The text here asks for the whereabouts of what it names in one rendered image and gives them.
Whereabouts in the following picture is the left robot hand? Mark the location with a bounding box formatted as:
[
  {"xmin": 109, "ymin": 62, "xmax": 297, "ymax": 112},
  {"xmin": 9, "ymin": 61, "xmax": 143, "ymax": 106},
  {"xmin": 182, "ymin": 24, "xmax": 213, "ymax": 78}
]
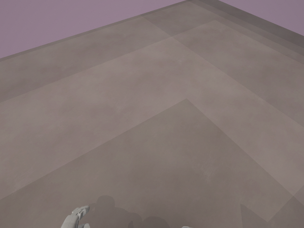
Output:
[{"xmin": 61, "ymin": 206, "xmax": 90, "ymax": 228}]

